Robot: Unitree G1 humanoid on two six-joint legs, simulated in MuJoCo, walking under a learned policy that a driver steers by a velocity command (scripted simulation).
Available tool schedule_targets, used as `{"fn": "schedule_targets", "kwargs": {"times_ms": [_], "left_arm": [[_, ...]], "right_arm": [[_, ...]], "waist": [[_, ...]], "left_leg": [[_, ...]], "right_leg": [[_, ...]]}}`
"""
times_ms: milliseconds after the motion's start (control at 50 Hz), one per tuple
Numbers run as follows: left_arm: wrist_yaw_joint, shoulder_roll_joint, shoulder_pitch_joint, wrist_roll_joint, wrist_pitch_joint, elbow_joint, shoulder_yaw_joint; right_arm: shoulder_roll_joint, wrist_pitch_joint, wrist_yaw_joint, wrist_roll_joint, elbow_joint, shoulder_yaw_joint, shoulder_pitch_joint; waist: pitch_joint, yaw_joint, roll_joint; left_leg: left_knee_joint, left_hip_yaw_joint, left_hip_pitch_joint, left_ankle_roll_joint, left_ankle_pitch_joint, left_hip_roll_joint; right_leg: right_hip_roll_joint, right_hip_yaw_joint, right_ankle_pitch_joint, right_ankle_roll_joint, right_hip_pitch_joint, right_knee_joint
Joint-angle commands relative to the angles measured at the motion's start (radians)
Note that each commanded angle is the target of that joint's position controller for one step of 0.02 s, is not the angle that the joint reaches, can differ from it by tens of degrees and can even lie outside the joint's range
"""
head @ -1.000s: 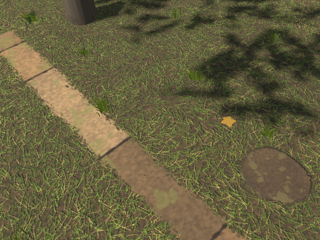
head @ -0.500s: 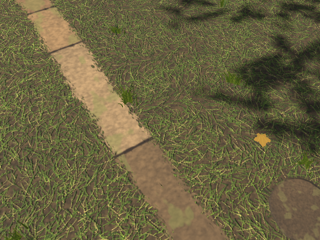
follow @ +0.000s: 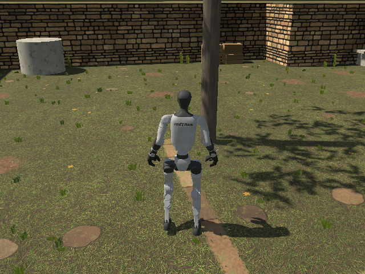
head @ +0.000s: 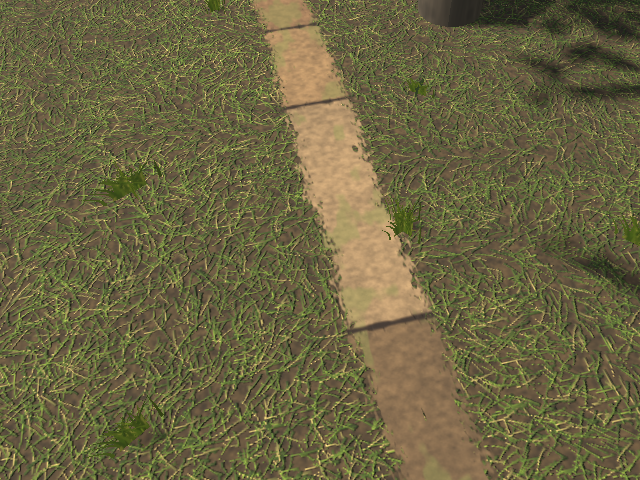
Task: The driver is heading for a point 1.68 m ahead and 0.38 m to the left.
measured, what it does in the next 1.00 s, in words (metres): steps on the spot, turning left: left foot, then right foot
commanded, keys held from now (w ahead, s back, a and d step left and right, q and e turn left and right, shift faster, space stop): q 0.30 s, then s+q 0.18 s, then s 0.22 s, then no key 0.30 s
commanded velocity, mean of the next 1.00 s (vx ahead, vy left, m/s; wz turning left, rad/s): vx -0.08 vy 0.00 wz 0.41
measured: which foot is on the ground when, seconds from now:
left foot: up 0.00-0.10, down 0.12-0.64, up 0.66-1.00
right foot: down 0.00-0.12, up 0.14-0.62, down 0.64-1.00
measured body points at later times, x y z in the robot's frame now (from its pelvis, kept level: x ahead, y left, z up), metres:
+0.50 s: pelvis -0.01 +0.03 +0.00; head +0.03 +0.05 +0.44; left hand +0.08 +0.34 -0.10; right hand +0.24 -0.20 -0.08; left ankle +0.00 +0.13 -0.74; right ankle +0.05 -0.11 -0.70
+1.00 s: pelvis -0.07 -0.04 +0.00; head -0.04 -0.04 +0.44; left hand -0.04 +0.25 -0.10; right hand +0.12 -0.26 -0.13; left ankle -0.20 +0.07 -0.72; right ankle +0.02 -0.12 -0.74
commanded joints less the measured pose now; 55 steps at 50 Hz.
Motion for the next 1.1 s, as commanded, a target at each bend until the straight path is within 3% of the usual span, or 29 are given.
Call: {"fn": "schedule_targets", "kwargs": {"times_ms": [20, 80, 100, 120, 140, 160, 180, 220, 280, 360, 420, 540, 600, 620, 640, 660, 680, 700, 720, 760, 840, 900, 960, 1000, 1020, 1040, 1060, 1080, 1100], "left_arm": [[-0.007, 0.219, 0.000, -0.014, -0.009, -0.050, 0.069], [-0.012, 0.220, -0.024, -0.043, -0.014, -0.039, 0.073], [-0.015, 0.189, 0.015, -0.044, -0.018, -0.020, 0.066], [-0.020, 0.139, 0.050, -0.014, -0.021, -0.019, 0.053], [-0.021, 0.090, 0.004, 0.032, -0.026, -0.086, 0.029], [-0.011, 0.145, -0.091, 0.013, -0.029, -0.097, 0.046], [-0.009, 0.164, -0.103, -0.008, -0.025, -0.097, 0.053], [0.004, 0.174, -0.073, 0.002, -0.017, -0.070, 0.063], [-0.003, 0.148, -0.024, 0.001, -0.019, -0.056, 0.060], [-0.005, 0.109, -0.059, -0.001, -0.019, -0.068, 0.044], [-0.009, 0.114, -0.050, -0.006, -0.016, -0.065, 0.043], [-0.027, 0.114, -0.006, -0.021, -0.020, -0.052, 0.046], [-0.041, 0.098, 0.041, -0.025, -0.028, -0.034, 0.047], [-0.041, 0.105, 0.047, -0.018, -0.030, -0.030, 0.051], [-0.036, 0.176, 0.019, -0.004, -0.026, -0.046, 0.067], [-0.032, 0.238, 0.004, 0.023, -0.018, -0.062, 0.078], [-0.030, 0.214, 0.025, 0.052, -0.022, -0.071, 0.067], [-0.026, 0.179, -0.043, 0.048, -0.024, -0.080, 0.054], [-0.022, 0.155, -0.092, 0.026, -0.022, -0.080, 0.047], [-0.017, 0.116, -0.106, -0.010, -0.020, -0.083, 0.026], [0.004, 0.076, -0.031, -0.002, -0.015, -0.068, 0.003], [0.004, 0.094, -0.024, -0.002, -0.015, -0.054, 0.006], [0.007, 0.156, 0.048, -0.014, 0.006, -0.021, 0.028], [0.011, 0.162, 0.049, -0.031, 0.012, -0.008, 0.029], [0.007, 0.154, 0.077, -0.030, 0.006, 0.008, 0.028], [-0.002, 0.134, 0.084, -0.014, -0.007, 0.014, 0.022], [-0.014, 0.077, 0.067, 0.010, -0.026, -0.011, 0.008], [-0.016, 0.063, -0.019, 0.015, -0.034, -0.024, 0.005], [-0.014, 0.075, -0.054, 0.013, -0.035, -0.019, 0.010]], "right_arm": [[-0.073, -0.014, 0.014, 0.000, -0.106, -0.016, -0.058], [-0.075, -0.009, 0.025, 0.002, -0.089, -0.027, 0.005], [-0.096, -0.009, 0.019, 0.000, -0.073, -0.039, 0.046], [-0.178, -0.014, 0.007, 0.002, -0.073, -0.064, 0.090], [-0.288, -0.023, -0.002, -0.020, -0.102, -0.079, 0.078], [-0.229, -0.048, 0.007, -0.047, -0.097, -0.066, 0.112], [-0.201, -0.065, 0.007, -0.046, -0.083, -0.051, 0.070], [-0.152, -0.068, -0.005, -0.009, -0.085, -0.035, -0.032], [-0.144, -0.057, -0.020, -0.016, -0.085, -0.025, -0.061], [-0.170, -0.048, -0.029, -0.016, -0.071, -0.034, -0.046], [-0.185, -0.036, -0.029, -0.016, -0.066, -0.040, -0.048], [-0.171, -0.018, -0.027, -0.011, -0.048, -0.035, -0.069], [-0.159, -0.009, -0.032, 0.004, -0.035, -0.031, -0.087], [-0.147, -0.007, -0.035, 0.012, -0.030, -0.028, -0.077], [-0.118, -0.011, -0.036, -0.003, -0.019, -0.025, -0.016], [-0.115, -0.025, -0.041, -0.009, -0.003, -0.027, 0.005], [-0.177, -0.033, -0.047, -0.024, 0.005, -0.049, -0.013], [-0.203, -0.027, -0.049, -0.010, 0.036, -0.066, 0.013], [-0.183, -0.014, -0.055, -0.005, 0.068, -0.065, 0.039], [-0.145, 0.006, -0.062, -0.004, 0.090, -0.056, 0.047], [-0.091, -0.002, -0.064, 0.015, 0.065, -0.028, -0.027], [-0.057, -0.008, -0.057, 0.003, 0.082, -0.010, 0.005], [-0.064, -0.025, -0.036, 0.005, 0.118, -0.004, 0.035], [-0.061, -0.032, -0.024, 0.003, 0.179, -0.005, 0.130], [-0.060, -0.033, -0.021, -0.004, 0.197, -0.001, 0.152], [-0.088, -0.035, -0.021, -0.016, 0.195, -0.002, 0.165], [-0.137, -0.039, -0.024, -0.028, 0.202, -0.010, 0.158], [-0.073, -0.055, -0.012, -0.040, 0.198, 0.008, 0.106], [-0.035, -0.071, -0.011, -0.051, 0.183, 0.023, 0.043]], "waist": [[-0.127, 0.031, -0.223], [-0.129, -0.019, -0.202], [-0.141, -0.032, -0.152], [-0.166, -0.029, 0.047], [-0.160, -0.017, 0.320], [-0.223, -0.108, 0.200], [-0.176, -0.076, 0.157], [-0.127, -0.030, 0.107], [-0.157, -0.001, 0.113], [-0.147, -0.022, 0.116], [-0.161, -0.030, 0.117], [-0.191, -0.042, 0.138], [-0.184, -0.015, 0.145], [-0.164, -0.010, 0.121], [-0.150, -0.055, -0.030], [-0.106, -0.054, -0.260], [-0.159, -0.008, -0.247], [-0.134, -0.044, -0.171], [-0.113, -0.074, -0.142], [-0.101, -0.064, -0.123], [-0.086, 0.001, -0.186], [-0.091, 0.005, -0.240], [-0.058, 0.045, -0.244], [-0.041, 0.004, -0.194], [-0.032, 0.000, -0.168], [-0.053, 0.004, -0.101], [-0.086, 0.035, 0.084], [-0.057, 0.004, 0.133], [-0.011, 0.011, 0.116]], "left_leg": [[-0.142, 0.064, 0.026, 0.024, 0.002, -0.002], [-0.402, 0.100, 0.170, 0.091, 0.159, -0.025], [-0.503, 0.079, 0.294, 0.125, 0.266, -0.041], [-0.537, -0.128, 0.486, 0.184, 0.557, 0.096], [-0.515, -0.488, 0.549, 0.391, 0.836, 0.358], [-0.543, -0.498, 0.491, 0.478, 0.757, 0.378], [-0.550, -0.404, 0.454, 0.431, 0.673, 0.318], [-0.548, -0.313, 0.396, 0.337, 0.578, 0.226], [-0.549, -0.272, 0.332, 0.332, 0.610, 0.176], [-0.502, -0.311, 0.343, 0.330, 0.700, 0.171], [-0.470, -0.375, 0.329, 0.335, 0.790, 0.188], [-0.425, -0.473, 0.363, 0.312, 0.866, 0.188], [-0.403, -0.469, 0.332, 0.266, 0.763, 0.144], [-0.391, -0.446, 0.282, 0.228, 0.631, 0.104], [-0.278, -0.347, 0.177, 0.168, 0.369, 0.007], [-0.096, -0.230, -0.004, 0.104, -0.173, -0.205], [0.227, -0.232, 0.016, 0.045, -0.356, -0.199], [0.384, -0.259, 0.022, 0.037, -0.298, -0.196], [0.444, -0.252, 0.004, 0.024, -0.221, -0.196], [0.521, -0.240, -0.027, -0.007, -0.127, -0.201], [0.277, -0.180, -0.047, -0.021, -0.049, -0.157], [-0.048, -0.078, 0.099, -0.027, -0.099, -0.056], [-0.318, -0.020, 0.208, 0.001, -0.099, -0.045], [-0.550, 0.017, 0.322, 0.055, 0.110, -0.055], [-0.607, -0.004, 0.372, 0.090, 0.180, -0.045], [-0.581, -0.077, 0.447, 0.126, 0.219, 0.029], [-0.530, -0.169, 0.406, 0.184, 0.260, 0.127], [-0.590, -0.211, 0.218, 0.229, 0.083, 0.160], [-0.625, -0.202, 0.149, 0.207, -0.030, 0.135]], "right_leg": [[-0.241, 0.140, 0.415, -0.213, 0.160, -0.094], [-0.235, 0.096, 0.377, -0.158, 0.127, -0.007], [-0.204, 0.048, 0.298, -0.101, 0.058, 0.074], [-0.121, -0.046, 0.049, -0.007, -0.138, 0.292], [0.028, -0.050, -0.446, 0.079, -0.437, 0.549], [0.041, 0.113, -0.469, 0.080, -0.449, 0.712], [0.025, 0.141, -0.389, 0.065, -0.459, 0.750], [0.010, 0.156, -0.239, 0.062, -0.453, 0.694], [0.052, 0.138, -0.131, 0.082, -0.355, 0.672], [0.078, 0.155, -0.131, 0.097, -0.314, 0.488], [0.095, 0.173, -0.157, 0.101, -0.258, 0.436], [0.102, 0.183, -0.195, 0.083, -0.164, 0.308], [0.110, 0.145, -0.055, 0.051, -0.046, 0.072], [0.090, 0.151, 0.105, 0.028, 0.018, -0.047], [-0.064, 0.293, 0.386, -0.028, 0.093, -0.069], [-0.260, 0.492, 0.759, -0.205, 0.105, -0.072], [-0.370, 0.586, 0.798, -0.344, 0.013, -0.103], [-0.307, 0.494, 0.726, -0.317, -0.024, -0.095], [-0.226, 0.407, 0.603, -0.253, -0.018, -0.079], [-0.166, 0.350, 0.453, -0.213, 0.021, -0.071], [-0.121, 0.346, 0.081, -0.205, 0.158, -0.132], [-0.114, 0.362, -0.041, -0.188, 0.158, -0.159], [-0.119, 0.396, -0.059, -0.194, 0.118, -0.155], [-0.107, 0.392, -0.079, -0.166, 0.043, -0.152], [-0.090, 0.376, -0.067, -0.133, -0.005, -0.143], [-0.068, 0.331, -0.064, -0.084, -0.081, -0.091], [0.030, 0.187, -0.064, -0.021, -0.100, -0.012], [0.065, 0.129, -0.051, 0.020, -0.007, 0.008], [0.059, 0.138, 0.004, 0.028, 0.041, 0.020]]}}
